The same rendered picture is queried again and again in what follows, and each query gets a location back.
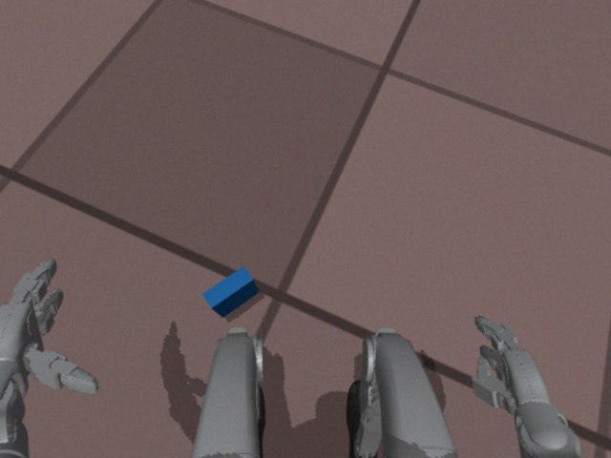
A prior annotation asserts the carton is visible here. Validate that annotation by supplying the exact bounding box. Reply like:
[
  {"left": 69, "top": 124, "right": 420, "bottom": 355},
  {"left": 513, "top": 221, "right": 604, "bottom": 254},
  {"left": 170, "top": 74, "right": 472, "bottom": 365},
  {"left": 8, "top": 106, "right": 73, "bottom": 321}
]
[{"left": 202, "top": 266, "right": 258, "bottom": 317}]

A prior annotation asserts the left robot hand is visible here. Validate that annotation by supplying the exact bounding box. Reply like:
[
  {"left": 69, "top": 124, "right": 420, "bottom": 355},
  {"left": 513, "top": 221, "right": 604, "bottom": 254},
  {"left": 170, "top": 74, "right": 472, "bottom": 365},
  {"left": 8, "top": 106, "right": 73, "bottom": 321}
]
[{"left": 0, "top": 259, "right": 98, "bottom": 394}]

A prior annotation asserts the right robot hand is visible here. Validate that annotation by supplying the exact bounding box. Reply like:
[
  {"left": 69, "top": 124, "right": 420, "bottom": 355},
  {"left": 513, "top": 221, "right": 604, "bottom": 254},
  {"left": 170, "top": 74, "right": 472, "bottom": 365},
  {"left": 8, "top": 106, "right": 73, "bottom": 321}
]
[{"left": 472, "top": 316, "right": 552, "bottom": 416}]

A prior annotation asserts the right robot arm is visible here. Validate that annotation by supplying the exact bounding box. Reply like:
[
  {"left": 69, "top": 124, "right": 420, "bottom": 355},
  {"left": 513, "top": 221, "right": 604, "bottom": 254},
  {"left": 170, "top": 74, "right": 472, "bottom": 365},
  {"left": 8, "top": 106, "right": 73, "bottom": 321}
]
[{"left": 515, "top": 402, "right": 581, "bottom": 458}]

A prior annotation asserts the right robot foot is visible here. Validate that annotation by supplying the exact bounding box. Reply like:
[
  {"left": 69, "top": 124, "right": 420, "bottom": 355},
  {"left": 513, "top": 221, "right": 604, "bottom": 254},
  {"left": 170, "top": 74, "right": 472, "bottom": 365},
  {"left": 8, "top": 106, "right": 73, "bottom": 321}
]
[{"left": 347, "top": 380, "right": 377, "bottom": 458}]

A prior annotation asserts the left robot arm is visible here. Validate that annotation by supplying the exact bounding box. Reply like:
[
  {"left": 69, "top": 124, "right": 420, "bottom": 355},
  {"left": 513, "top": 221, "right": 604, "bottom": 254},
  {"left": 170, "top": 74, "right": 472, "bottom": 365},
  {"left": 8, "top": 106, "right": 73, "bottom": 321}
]
[{"left": 0, "top": 361, "right": 30, "bottom": 458}]

